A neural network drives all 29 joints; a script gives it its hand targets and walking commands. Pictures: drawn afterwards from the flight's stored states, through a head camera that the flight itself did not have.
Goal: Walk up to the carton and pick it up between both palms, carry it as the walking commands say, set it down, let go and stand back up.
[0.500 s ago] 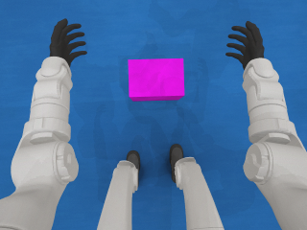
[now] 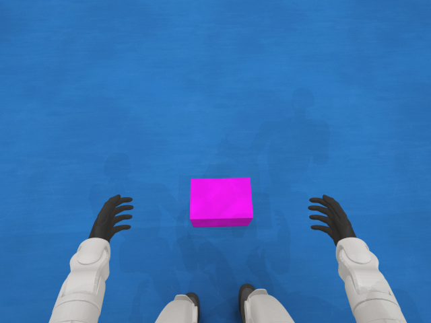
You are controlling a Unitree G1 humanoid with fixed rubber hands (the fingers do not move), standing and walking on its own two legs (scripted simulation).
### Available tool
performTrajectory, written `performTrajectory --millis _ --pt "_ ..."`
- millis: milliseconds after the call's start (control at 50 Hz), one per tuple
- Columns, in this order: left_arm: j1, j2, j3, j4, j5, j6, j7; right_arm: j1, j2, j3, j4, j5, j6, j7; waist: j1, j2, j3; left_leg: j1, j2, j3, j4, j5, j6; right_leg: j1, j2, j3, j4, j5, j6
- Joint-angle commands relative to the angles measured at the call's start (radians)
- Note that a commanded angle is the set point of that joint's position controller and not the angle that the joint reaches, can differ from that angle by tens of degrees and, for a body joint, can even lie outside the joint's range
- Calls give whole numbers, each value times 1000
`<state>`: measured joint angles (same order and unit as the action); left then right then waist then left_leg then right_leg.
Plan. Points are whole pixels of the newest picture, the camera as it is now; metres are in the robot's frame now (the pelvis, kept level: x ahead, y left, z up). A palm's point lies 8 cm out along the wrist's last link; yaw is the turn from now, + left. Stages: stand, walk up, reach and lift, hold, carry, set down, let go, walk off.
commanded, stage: let go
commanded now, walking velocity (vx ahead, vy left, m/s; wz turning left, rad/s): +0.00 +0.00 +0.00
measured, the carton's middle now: (220, 203) +0.48 -0.01 -0.66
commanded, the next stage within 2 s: stand in 0.68 s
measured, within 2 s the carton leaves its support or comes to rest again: neither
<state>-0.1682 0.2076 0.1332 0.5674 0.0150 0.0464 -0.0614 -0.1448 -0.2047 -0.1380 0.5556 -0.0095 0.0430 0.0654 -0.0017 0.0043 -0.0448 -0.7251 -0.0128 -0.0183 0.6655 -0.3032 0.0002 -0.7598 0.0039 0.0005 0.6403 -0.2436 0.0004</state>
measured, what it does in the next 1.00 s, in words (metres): stands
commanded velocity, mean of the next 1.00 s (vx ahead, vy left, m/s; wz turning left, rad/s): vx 0.00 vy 0.00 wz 0.00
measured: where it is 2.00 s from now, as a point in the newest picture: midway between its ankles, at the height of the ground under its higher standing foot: outside the picture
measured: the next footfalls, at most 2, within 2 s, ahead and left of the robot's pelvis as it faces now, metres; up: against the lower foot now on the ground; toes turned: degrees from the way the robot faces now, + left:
none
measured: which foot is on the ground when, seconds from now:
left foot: down 0.00-1.00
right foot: down 0.00-1.00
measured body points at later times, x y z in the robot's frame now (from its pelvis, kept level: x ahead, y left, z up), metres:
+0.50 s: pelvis +0.02 +0.00 +0.03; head +0.04 +0.01 +0.47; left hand +0.20 +0.24 -0.05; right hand +0.20 -0.23 -0.05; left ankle -0.01 +0.12 -0.72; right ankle +0.02 -0.12 -0.72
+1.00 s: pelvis +0.03 +0.00 +0.02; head +0.04 +0.00 +0.47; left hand +0.17 +0.29 -0.07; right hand +0.18 -0.29 -0.07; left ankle -0.01 +0.12 -0.71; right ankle +0.02 -0.12 -0.71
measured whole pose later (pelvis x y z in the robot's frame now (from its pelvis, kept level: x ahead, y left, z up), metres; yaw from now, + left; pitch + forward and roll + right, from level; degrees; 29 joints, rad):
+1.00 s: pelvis +0.03 +0.00 +0.02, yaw +0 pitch -1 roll +0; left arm 0.20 0.34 0.05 0.69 0.04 0.02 0.01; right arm 0.20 -0.35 -0.04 0.69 -0.04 0.03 -0.01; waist 0.00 0.01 0.02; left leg -0.15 -0.01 -0.02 0.49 -0.32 0.00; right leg -0.20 0.01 0.00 0.48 -0.28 0.00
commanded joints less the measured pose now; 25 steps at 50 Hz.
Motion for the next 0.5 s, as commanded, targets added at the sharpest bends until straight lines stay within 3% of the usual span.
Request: performTrajectory --millis 0,120,240,380,480 --pt "71 93 -1 -109 -6 -39 5 73 -87 -1 -119 8 -37 -11 -4 -3 -347 252 -16 0 -120 226 -23 470 21 27 -79 247 12" --pt "257 105 -34 -181 -17 -52 8 242 -98 38 -175 12 -46 -12 -1 3 -213 417 -25 -9 -194 312 -22 581 41 15 -156 289 12" --pt "369 94 -63 -226 -22 -26 -2 361 -91 70 -211 16 -21 -3 -3 8 -58 491 -21 -9 -271 288 -20 700 43 11 -221 282 11" --pt "355 103 -67 -262 -12 41 -13 341 -108 70 -241 -4 48 12 -2 11 95 538 -21 10 -306 175 -25 729 45 -1 -251 165 8" --pt "350 104 -61 -253 6 77 -12 338 -108 63 -233 -12 83 15 -4 14 129 553 -23 12 -316 181 -18 754 52 -6 -245 169 9"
